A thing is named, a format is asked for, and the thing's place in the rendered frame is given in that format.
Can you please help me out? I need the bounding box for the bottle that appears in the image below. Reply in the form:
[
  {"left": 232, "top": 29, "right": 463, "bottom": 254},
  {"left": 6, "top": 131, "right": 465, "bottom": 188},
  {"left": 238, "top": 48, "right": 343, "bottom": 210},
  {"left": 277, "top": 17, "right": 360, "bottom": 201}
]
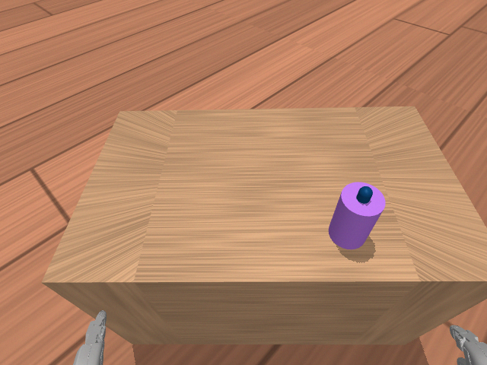
[{"left": 329, "top": 182, "right": 386, "bottom": 249}]

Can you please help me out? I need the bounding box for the left robot hand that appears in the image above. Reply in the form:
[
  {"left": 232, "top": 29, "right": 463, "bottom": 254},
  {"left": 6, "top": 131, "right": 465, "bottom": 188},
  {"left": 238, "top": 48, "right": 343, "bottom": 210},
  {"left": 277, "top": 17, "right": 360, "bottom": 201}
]
[{"left": 73, "top": 310, "right": 107, "bottom": 365}]

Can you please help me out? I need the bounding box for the right robot hand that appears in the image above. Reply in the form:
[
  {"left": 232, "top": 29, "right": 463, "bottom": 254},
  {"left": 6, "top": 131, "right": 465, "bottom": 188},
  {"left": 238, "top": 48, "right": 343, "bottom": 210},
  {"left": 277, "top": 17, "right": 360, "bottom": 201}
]
[{"left": 450, "top": 325, "right": 487, "bottom": 365}]

